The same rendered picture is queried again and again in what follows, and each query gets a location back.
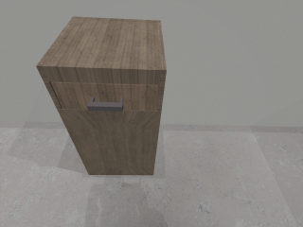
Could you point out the cabinet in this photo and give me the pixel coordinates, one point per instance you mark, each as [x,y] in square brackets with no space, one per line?
[118,51]

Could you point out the handle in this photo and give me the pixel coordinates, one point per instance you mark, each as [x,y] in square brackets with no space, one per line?
[95,106]

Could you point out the drawer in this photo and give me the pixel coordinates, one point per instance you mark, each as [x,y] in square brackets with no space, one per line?
[136,97]

